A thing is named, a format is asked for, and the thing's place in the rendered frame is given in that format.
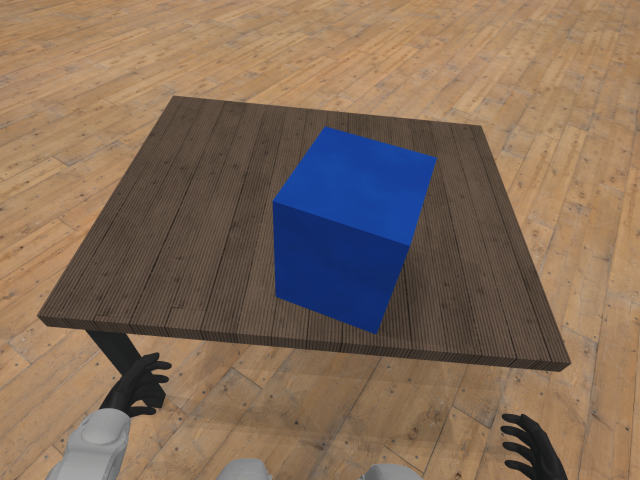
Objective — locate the carton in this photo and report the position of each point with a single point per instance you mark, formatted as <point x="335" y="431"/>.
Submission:
<point x="343" y="224"/>

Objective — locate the left robot hand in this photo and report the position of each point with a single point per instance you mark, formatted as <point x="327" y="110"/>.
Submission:
<point x="125" y="392"/>

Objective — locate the right robot hand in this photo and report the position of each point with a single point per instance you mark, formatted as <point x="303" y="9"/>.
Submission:
<point x="545" y="463"/>

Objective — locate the robot left thigh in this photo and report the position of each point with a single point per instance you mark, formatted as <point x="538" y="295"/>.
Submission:
<point x="244" y="469"/>

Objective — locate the left robot forearm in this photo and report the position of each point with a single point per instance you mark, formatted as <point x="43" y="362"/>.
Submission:
<point x="95" y="450"/>

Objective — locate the table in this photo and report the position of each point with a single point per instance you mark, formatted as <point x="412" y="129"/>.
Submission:
<point x="184" y="247"/>

